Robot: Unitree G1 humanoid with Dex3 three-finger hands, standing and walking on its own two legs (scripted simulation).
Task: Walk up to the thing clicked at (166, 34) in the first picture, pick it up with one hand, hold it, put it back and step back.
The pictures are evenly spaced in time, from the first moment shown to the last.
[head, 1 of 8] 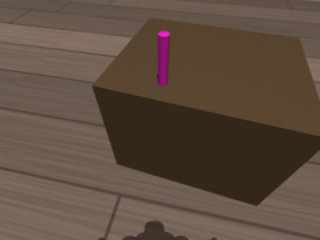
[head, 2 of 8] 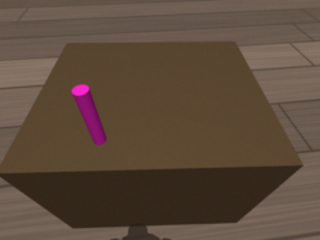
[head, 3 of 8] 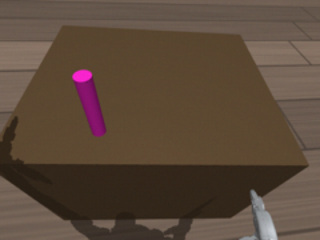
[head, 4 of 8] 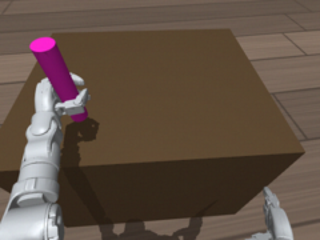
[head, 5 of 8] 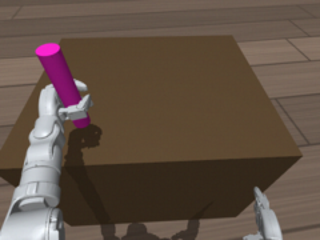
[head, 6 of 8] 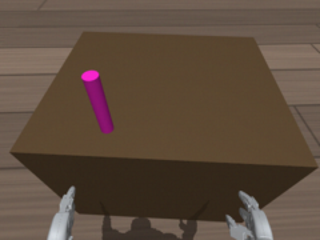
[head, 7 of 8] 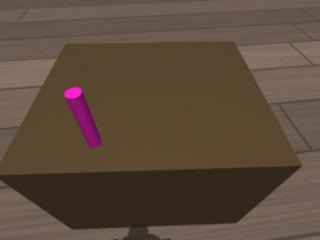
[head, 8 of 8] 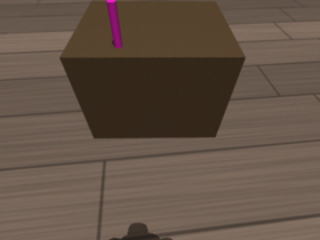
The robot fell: no
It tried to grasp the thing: yes
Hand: left
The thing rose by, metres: 0.23
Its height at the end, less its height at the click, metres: +0.00
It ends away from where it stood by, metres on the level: 0.01
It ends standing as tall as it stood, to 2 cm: yes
